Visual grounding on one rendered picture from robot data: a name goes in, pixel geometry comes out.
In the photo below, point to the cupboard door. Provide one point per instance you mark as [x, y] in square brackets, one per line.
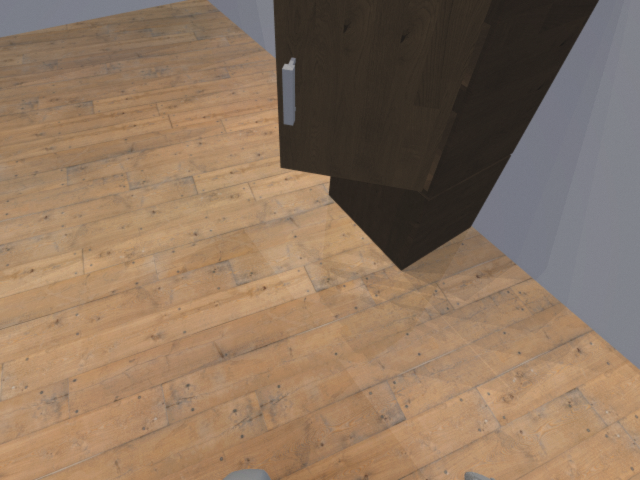
[375, 83]

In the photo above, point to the handle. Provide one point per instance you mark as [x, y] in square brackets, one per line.
[288, 82]

